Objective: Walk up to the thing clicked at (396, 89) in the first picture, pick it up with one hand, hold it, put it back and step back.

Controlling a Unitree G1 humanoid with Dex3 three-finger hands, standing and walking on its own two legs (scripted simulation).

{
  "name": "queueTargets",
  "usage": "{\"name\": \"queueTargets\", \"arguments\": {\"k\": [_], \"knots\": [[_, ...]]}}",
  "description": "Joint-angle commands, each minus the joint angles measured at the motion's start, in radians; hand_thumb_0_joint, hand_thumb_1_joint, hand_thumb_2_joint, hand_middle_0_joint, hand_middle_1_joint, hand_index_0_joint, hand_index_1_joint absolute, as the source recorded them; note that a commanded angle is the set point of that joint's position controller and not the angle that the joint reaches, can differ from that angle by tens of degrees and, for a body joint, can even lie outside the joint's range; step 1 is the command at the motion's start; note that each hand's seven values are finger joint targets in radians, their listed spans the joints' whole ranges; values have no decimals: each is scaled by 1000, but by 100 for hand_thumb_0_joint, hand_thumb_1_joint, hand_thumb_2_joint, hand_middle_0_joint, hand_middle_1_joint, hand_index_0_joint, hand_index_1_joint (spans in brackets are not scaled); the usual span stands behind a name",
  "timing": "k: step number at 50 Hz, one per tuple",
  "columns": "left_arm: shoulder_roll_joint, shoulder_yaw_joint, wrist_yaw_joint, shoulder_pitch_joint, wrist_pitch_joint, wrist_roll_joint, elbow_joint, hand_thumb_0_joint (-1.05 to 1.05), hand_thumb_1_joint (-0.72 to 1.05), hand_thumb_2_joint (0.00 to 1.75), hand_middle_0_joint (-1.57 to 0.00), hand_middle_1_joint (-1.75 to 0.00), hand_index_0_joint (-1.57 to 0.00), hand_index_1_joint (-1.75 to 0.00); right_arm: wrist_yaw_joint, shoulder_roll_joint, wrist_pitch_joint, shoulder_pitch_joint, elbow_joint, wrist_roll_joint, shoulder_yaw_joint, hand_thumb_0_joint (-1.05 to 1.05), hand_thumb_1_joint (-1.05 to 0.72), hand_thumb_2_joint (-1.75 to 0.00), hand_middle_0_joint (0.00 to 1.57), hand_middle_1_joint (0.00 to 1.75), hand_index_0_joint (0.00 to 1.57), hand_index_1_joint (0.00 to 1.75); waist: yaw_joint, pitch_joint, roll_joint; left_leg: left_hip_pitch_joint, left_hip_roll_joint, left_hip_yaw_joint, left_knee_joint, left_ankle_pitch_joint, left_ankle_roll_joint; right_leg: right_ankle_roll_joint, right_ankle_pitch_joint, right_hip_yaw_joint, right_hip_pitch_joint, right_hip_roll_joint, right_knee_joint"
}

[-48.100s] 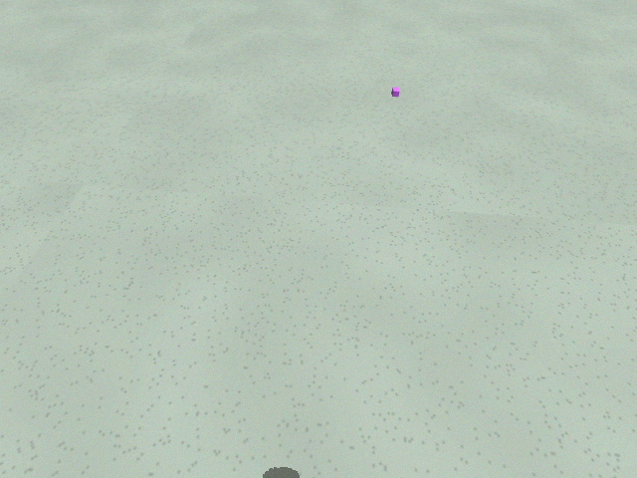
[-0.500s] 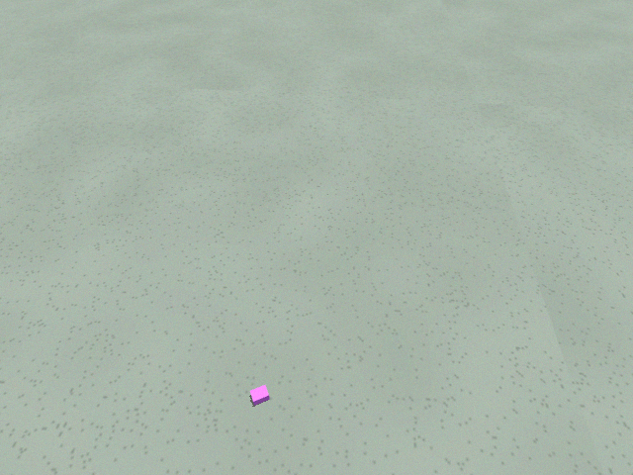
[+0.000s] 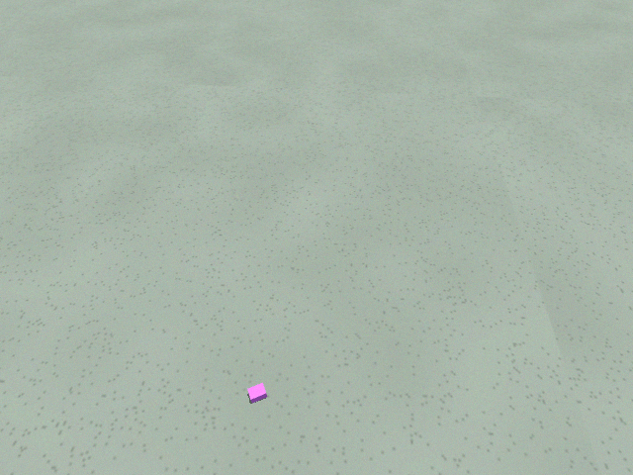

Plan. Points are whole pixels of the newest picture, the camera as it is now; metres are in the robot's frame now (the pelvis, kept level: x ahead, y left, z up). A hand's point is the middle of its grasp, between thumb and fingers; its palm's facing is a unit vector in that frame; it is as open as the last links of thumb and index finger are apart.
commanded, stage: stand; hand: left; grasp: from above
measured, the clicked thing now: (257, 392) +0.47 +0.21 -0.76
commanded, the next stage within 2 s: step back in 1.38 s
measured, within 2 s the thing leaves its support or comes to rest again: neither
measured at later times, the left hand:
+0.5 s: hand out of the picture +0.07 +0.25 -0.16, palm faces +0.01 -0.94 -0.34, open 7.4 cm
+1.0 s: hand out of the picture +0.09 +0.25 -0.15, palm faces +0.00 -0.94 -0.34, open 7.4 cm
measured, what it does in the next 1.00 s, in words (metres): stands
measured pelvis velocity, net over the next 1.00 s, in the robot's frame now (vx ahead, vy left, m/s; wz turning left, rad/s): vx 0.01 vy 0.00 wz -0.01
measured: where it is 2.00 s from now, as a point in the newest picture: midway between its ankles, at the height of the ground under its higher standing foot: outside the picture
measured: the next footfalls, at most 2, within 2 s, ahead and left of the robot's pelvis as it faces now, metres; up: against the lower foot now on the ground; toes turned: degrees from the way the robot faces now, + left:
none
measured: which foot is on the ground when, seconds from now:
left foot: down 0.00-1.00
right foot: down 0.00-1.00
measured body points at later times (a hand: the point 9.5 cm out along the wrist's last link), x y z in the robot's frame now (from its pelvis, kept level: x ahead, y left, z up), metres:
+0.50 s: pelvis +0.00 +0.00 +0.00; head +0.01 +0.00 +0.45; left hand +0.07 +0.29 -0.13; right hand +0.07 -0.29 -0.14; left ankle +0.00 +0.14 -0.75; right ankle +0.01 -0.13 -0.75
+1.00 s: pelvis +0.01 +0.00 +0.00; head +0.01 -0.01 +0.45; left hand +0.09 +0.30 -0.13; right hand +0.08 -0.29 -0.14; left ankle +0.00 +0.14 -0.75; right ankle +0.01 -0.13 -0.75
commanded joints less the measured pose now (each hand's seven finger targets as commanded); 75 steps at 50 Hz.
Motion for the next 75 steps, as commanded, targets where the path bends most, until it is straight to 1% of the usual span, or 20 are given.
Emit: {"name": "queueTargets", "arguments": {"k": [1, 4, 14, 19, 24, 30, 34, 39, 43, 47, 54, 57, 60, 68, 69, 70, 72, 73, 74, 75], "knots": [[198, 38, 13, -38, -22, -11, -54, 0, 90, 90, -20, -30, -20, -30, -18, -183, -23, -23, -53, 3, -29, 0, -90, -90, 20, 30, 20, 30, 2, -90, -13, -28, 87, -58, -59, 197, 44, -26, 167, 90, 60, -95, -56], [204, 39, 13, -44, -21, -9, -51, 0, 90, 90, -20, -30, -20, -30, -19, -190, -23, -37, -54, 5, -29, 0, -90, -90, 20, 30, 20, 30, 3, -87, -24, -10, 90, -60, -63, 223, 42, -24, 176, 83, 50, -92, -62], [202, 37, 6, -69, -19, -8, -46, 0, 90, 90, -20, -30, -20, -30, -17, -205, -24, -53, -51, 8, -26, 0, -90, -90, 20, 30, 20, 30, 2, -67, -8, -29, 95, -60, -89, 153, 39, -22, 97, 87, 44, -88, -85], [207, 36, 3, -78, -22, -9, -52, 0, 90, 90, -20, -30, -20, -30, -14, -209, -26, -60, -53, 7, -27, 0, -90, -90, 20, 30, 20, 30, 1, -77, -9, -22, 99, -57, -90, 165, 42, -26, 107, 88, 44, -91, -86], [216, 36, 0, -85, -19, -9, -50, 0, 90, 90, -20, -30, -20, -30, -11, -209, -25, -64, -50, 6, -26, 0, -90, -90, 20, 30, 20, 30, -1, -55, -9, -44, 96, -60, -106, 95, 42, -27, 53, 91, 31, -88, -88], [219, 33, -2, -82, -23, -10, -50, 0, 90, 90, -20, -30, -20, -30, -8, -212, -26, -71, -49, 7, -26, 0, -90, -90, 20, 30, 20, 30, -2, -75, -17, -31, 97, -59, -99, 114, 43, -28, 52, 92, 31, -89, -92], [226, 35, 0, -86, -26, -15, -55, 0, 90, 90, -20, -30, -20, -30, -11, -217, -28, -56, -44, 6, -24, 0, -90, -90, 20, 30, 20, 30, -8, -117, -7, -16, 100, -49, -81, 226, 45, -33, 195, 94, 76, -103, -68], [222, 30, -1, -79, -25, -15, -54, 0, 90, 90, -20, -30, -20, -30, -11, -222, -30, -62, -43, 9, -22, 0, -90, -90, 20, 30, 20, 30, -4, -114, -16, 7, 107, -54, -83, 261, 42, -28, 196, 84, 60, -99, -65], [227, 31, 0, -79, -23, -15, -52, 0, 90, 90, -20, -30, -20, -30, -11, -220, -27, -64, -43, 8, -20, 0, -90, -90, 20, 30, 20, 30, -5, -106, -18, 4, 104, -53, -86, 251, 41, -27, 190, 80, 56, -96, -70], [225, 29, -4, -80, -22, -15, -53, 0, 90, 90, -20, -30, -20, -30, -9, -226, -26, -56, -39, 8, -20, 0, -90, -90, 20, 30, 20, 30, -7, -65, -9, -42, 97, -52, -111, 141, 38, -27, 101, 88, 45, -95, -89], [237, 32, -5, -80, -27, -16, -62, 0, 90, 90, -20, -30, -20, -30, -7, -227, -31, -68, -48, 9, -22, 0, -90, -90, 20, 30, 20, 30, -2, -102, -12, -8, 105, -55, -99, 214, 41, -34, 160, 89, 60, -100, -74], [234, 31, -5, -82, -27, -15, -63, 0, 90, 90, -20, -30, -20, -30, -6, -228, -30, -73, -49, 9, -22, 0, -90, -90, 20, 30, 20, 30, -1, -90, -11, -13, 105, -57, -104, 198, 39, -31, 143, 89, 48, -98, -77], [234, 29, -7, -80, -27, -15, -62, 0, 90, 90, -20, -30, -20, -30, -3, -227, -27, -67, -46, 9, -21, 0, -90, -90, 20, 30, 20, 30, -3, -60, -18, -28, 101, -55, -111, 131, 39, -28, 67, 90, 24, -91, -99], [245, 28, -7, -83, -29, -17, -68, 0, 90, 90, -20, -30, -20, -30, -2, -230, -28, -60, -45, 10, -20, 0, -90, -90, 20, 30, 20, 30, -10, -99, -17, -19, 103, -53, -112, 153, 37, -33, 115, 97, 48, -98, -86], [312, 72, -2, -72, -23, -33, -93, 0, 90, 90, -20, -30, -20, -30, 7, -283, -8, -102, -71, 15, -37, 0, -90, -90, 20, 30, 20, 30, -7, 17, -23, -109, 81, -62, 9, 299, 60, -38, 296, 110, -25, -95, -6], [309, 76, 3, -55, -20, -36, -100, 0, 90, 90, -20, -30, -20, -30, 6, -258, -1, -85, -84, 24, -36, 0, -90, -90, 20, 30, 20, 30, -14, -10, -33, -115, 72, -42, 51, 330, 60, -58, 351, 110, -13, -101, 12], [311, 82, 6, -40, -17, -36, -127, 0, 90, 90, -20, -30, -20, -30, 8, -251, 6, -71, -104, 32, -40, 0, -90, -90, 20, 30, 20, 30, -13, -68, -55, -98, 37, -16, 149, 306, 60, -103, 418, 133, -6, -134, 19], [320, 87, 7, -48, -14, -34, -145, 0, 90, 90, -20, -30, -20, -30, 9, -247, 11, -57, -114, 31, -44, 0, -90, -90, 20, 30, 20, 30, -19, -107, -89, -97, 12, 3, 220, 266, 57, -143, 433, 170, -9, -174, 10], [325, 91, 7, -67, -11, -33, -166, 0, 90, 90, -20, -30, -20, -30, 10, -238, 18, -41, -119, 32, -47, 0, -90, -90, 20, 30, 20, 30, -25, -123, -121, -119, -25, 28, 292, 149, 45, -181, 438, 207, -14, -221, -3], [335, 95, 9, -105, -8, -26, -195, 0, 90, 90, -20, -30, -20, -30, 12, -238, 27, -15, -127, 28, -52, 0, -90, -90, 20, 30, 20, 30, -37, -140, -174, -122, -48, 44, 381, -65, 45, -226, 423, 252, -50, -285, -15]]}}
